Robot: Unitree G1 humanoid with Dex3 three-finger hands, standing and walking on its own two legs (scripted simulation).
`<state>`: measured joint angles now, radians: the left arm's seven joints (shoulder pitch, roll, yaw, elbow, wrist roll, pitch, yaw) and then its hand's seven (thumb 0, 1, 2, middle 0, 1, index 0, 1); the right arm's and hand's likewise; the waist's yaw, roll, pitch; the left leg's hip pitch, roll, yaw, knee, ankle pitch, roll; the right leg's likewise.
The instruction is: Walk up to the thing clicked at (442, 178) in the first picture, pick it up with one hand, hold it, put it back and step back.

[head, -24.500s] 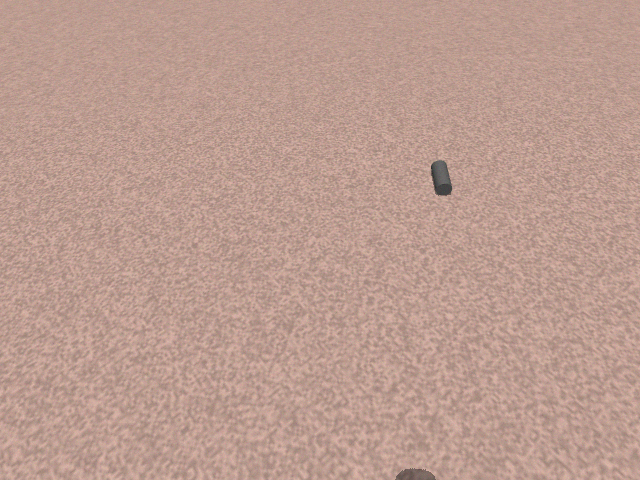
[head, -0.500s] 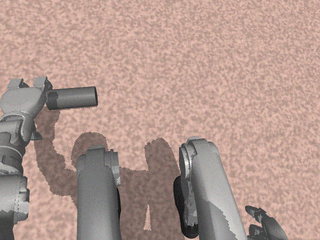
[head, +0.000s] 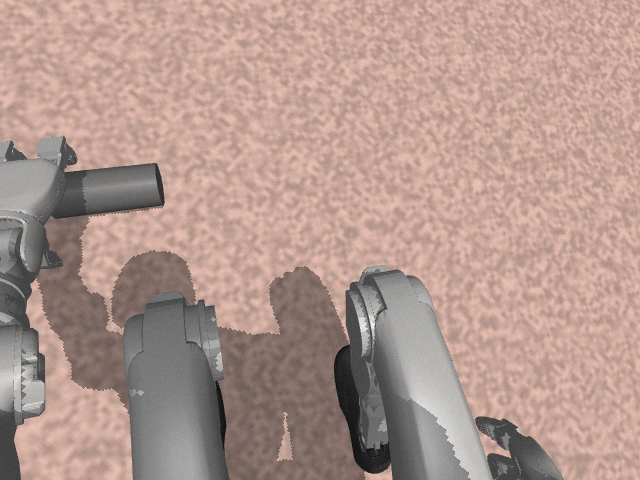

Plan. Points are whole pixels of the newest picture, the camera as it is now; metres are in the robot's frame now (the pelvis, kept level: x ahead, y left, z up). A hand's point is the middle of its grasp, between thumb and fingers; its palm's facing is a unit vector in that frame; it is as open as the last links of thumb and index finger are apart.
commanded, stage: rise first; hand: left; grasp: from above
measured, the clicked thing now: (107, 190) +0.51 +0.28 -0.30
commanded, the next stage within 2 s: approach in 1.86 s
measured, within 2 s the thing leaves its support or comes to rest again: neither
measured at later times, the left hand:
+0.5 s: hand (50, 215) +0.44 +0.31 -0.18, palm faces -0.46 -0.07 -0.89, open 14.1 cm
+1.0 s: hand (49, 203) +0.46 +0.32 -0.19, palm faces -0.46 -0.07 -0.89, open 14.1 cm
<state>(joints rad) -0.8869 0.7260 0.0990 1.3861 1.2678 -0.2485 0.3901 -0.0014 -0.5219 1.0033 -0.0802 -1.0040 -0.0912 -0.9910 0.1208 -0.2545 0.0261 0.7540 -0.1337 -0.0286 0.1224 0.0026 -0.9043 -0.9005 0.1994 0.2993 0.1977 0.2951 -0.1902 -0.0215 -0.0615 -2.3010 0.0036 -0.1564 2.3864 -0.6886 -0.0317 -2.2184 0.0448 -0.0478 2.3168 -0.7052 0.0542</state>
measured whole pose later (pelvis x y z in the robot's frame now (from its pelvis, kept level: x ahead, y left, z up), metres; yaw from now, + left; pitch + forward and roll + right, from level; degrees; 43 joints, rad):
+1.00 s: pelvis +0.00 +0.00 -0.01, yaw -2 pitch +33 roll -9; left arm -0.96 0.83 0.11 1.47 1.28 -0.25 0.39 0.00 -0.54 1.02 -0.09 -1.02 -0.09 -1.01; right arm 0.13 -0.27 0.10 0.74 -0.16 -0.04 0.13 0.00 -0.90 -0.90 0.20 0.30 0.20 0.30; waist -0.25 -0.03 -0.02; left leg -2.34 0.00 -0.19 2.44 -0.69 -0.03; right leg -2.24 0.05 -0.07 2.35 -0.71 0.06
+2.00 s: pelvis +0.00 +0.00 -0.01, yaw -2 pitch +32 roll -10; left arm -1.00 0.86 0.09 1.49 1.28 -0.26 0.37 0.00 -0.55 1.02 -0.08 -1.03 -0.09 -1.03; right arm 0.14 -0.28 0.13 0.71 -0.15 -0.02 0.13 0.00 -0.91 -0.90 0.20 0.30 0.20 0.30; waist -0.27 -0.03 -0.02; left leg -2.34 -0.01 -0.19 2.44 -0.67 -0.03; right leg -2.23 0.05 -0.08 2.34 -0.68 0.06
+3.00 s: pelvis +0.00 +0.01 -0.01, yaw -3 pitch +33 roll -11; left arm -1.08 0.83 0.01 1.50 1.27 -0.22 0.34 0.00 -0.47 1.05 -0.12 -1.11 -0.13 -1.09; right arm 0.14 -0.29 0.16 0.66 -0.15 -0.02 0.13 0.00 -0.91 -0.90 0.20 0.30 0.20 0.30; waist -0.30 -0.05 0.01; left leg -2.34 -0.01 -0.21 2.44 -0.69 -0.03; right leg -2.23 0.05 -0.09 2.33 -0.70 0.06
